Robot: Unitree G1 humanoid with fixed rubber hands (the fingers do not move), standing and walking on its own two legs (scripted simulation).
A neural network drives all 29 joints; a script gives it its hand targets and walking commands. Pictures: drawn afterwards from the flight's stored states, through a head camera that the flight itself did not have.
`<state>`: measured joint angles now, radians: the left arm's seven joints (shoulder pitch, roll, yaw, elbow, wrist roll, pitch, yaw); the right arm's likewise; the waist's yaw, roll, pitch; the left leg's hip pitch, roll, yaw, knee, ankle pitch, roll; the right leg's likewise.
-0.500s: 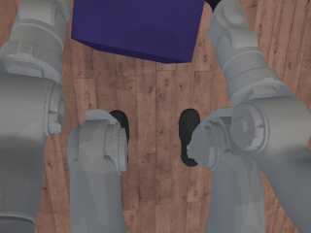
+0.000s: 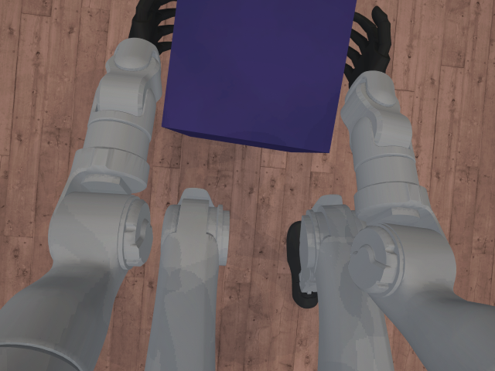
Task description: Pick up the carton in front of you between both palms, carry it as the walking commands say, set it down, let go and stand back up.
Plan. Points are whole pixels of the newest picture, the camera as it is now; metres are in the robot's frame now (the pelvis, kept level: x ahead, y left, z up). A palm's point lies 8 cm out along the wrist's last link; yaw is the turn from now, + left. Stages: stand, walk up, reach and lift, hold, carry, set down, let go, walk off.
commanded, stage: reach and lift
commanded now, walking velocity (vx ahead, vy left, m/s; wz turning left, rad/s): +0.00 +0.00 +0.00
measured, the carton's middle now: (252, 81) +0.51 +0.04 -0.17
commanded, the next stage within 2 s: none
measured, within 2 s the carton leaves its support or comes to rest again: neither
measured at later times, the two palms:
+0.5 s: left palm (104, 5) +0.48 +0.18 +0.07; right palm (465, 40) +0.48 -0.11 +0.08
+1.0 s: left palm out of the picture +0.43 +0.17 +0.23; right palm out of the picture +0.44 -0.13 +0.24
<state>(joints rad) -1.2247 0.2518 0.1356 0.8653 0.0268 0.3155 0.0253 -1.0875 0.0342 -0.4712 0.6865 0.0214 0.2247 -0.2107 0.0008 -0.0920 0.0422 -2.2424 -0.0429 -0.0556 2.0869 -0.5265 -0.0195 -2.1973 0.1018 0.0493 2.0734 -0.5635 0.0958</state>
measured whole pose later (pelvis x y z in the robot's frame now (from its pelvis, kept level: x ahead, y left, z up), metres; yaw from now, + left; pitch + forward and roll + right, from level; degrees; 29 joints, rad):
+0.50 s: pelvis +0.02 -0.01 +0.13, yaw +2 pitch +41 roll -1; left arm -0.94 0.08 0.34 0.69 0.20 0.37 -0.04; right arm -0.86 0.15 -0.51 0.54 -0.17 0.32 -0.14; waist 0.00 -0.05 -0.20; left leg -1.90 -0.04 -0.07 1.66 -0.48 -0.03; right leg -1.87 0.09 0.06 1.66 -0.51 0.05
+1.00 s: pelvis +0.06 -0.01 +0.27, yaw +3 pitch +27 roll +0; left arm -0.56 -0.06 0.33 0.61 0.23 0.37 0.00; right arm -0.54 0.18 -0.43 0.55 -0.20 0.31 -0.09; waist 0.00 -0.04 -0.22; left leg -1.21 -0.03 -0.06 1.17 -0.42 -0.02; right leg -1.18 0.06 0.08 1.18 -0.46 0.03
